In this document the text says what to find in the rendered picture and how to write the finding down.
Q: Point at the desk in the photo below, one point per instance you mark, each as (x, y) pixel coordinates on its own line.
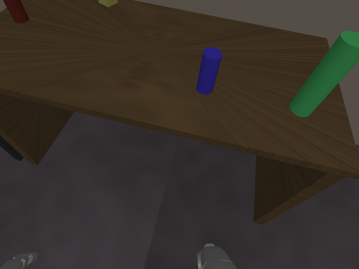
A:
(138, 63)

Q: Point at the left robot hand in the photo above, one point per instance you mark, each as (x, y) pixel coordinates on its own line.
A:
(20, 261)

